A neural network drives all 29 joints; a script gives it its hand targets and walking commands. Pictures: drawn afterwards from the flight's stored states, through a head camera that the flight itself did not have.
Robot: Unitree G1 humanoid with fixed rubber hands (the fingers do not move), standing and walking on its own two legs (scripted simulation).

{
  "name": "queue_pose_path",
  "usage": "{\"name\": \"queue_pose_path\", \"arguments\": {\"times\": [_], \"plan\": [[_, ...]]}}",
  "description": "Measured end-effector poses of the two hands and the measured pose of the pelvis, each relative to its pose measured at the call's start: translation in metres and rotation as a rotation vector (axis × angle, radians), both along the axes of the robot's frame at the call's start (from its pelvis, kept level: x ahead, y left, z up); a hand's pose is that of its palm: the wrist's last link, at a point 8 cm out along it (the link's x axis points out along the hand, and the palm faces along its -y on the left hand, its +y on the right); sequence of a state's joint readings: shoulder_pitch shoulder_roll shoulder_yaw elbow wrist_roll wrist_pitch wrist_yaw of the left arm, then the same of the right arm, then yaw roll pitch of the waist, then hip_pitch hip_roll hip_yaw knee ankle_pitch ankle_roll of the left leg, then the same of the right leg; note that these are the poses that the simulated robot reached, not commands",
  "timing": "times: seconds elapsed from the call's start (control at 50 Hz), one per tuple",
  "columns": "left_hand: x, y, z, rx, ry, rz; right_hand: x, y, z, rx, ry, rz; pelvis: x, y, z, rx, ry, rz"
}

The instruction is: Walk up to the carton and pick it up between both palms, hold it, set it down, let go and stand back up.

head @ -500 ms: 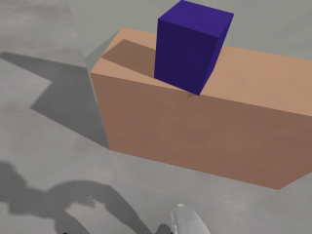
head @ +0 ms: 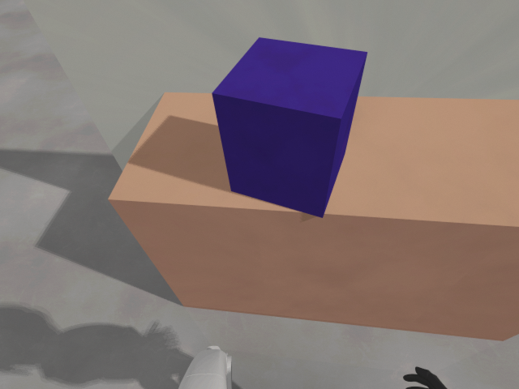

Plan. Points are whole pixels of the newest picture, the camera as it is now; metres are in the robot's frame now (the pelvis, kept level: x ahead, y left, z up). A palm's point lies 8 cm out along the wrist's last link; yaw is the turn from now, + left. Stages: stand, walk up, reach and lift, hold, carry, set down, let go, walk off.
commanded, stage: walk up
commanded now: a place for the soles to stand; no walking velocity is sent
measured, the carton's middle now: (291, 129) +0.57 -0.04 +0.06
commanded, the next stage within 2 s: none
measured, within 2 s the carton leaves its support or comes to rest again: neither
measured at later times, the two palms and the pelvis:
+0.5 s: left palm (104, 323) +0.24 +0.32 -0.12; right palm (395, 381) +0.15 -0.19 -0.10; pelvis +0.13 +0.08 -0.01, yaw -4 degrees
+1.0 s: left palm (126, 295) +0.29 +0.29 -0.10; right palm (414, 359) +0.18 -0.22 -0.10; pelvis +0.13 +0.05 -0.01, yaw -8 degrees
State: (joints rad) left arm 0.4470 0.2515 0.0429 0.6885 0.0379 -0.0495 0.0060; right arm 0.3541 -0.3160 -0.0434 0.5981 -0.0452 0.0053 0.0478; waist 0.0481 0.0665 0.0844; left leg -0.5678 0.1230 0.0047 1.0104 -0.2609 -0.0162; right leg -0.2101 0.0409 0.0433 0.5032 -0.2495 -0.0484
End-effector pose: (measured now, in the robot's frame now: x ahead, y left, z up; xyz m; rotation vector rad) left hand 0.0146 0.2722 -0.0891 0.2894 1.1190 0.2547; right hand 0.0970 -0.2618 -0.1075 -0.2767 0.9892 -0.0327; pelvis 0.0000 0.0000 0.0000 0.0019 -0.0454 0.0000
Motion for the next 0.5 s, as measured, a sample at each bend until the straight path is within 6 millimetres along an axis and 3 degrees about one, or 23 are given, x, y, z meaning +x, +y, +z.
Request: {"name": "queue_pose_path", "arguments": {"times": [0.12,0.18,0.22,0.28,0.38,0.5], "plan": [[0.033,0.024,-0.021,-0.052,0.036,-0.003,0.057,0.036,0.006,-0.021,-0.026,0.006,0.047,0.028,-0.006,-0.033,0.020,-0.017],[0.062,0.041,-0.041,-0.079,0.049,-0.025,0.085,0.055,0.006,-0.055,-0.074,-0.007,0.071,0.047,-0.018,-0.027,0.017,-0.025],[0.085,0.048,-0.049,-0.096,0.048,-0.052,0.094,0.065,0.008,-0.073,-0.091,-0.023,0.082,0.056,-0.021,-0.013,0.007,-0.035],[0.121,0.052,-0.048,-0.106,0.043,-0.103,0.090,0.072,0.013,-0.083,-0.069,-0.092,0.096,0.067,-0.016,-0.040,-0.004,-0.045],[0.180,0.058,-0.035,-0.113,-0.016,-0.166,0.066,0.075,0.021,-0.100,0.028,-0.173,0.114,0.074,-0.003,-0.036,0.001,-0.057],[0.224,0.051,-0.032,-0.104,-0.047,-0.206,0.053,0.073,0.009,-0.085,0.090,-0.214,0.125,0.077,-0.007,-0.015,0.001,-0.074]]}}
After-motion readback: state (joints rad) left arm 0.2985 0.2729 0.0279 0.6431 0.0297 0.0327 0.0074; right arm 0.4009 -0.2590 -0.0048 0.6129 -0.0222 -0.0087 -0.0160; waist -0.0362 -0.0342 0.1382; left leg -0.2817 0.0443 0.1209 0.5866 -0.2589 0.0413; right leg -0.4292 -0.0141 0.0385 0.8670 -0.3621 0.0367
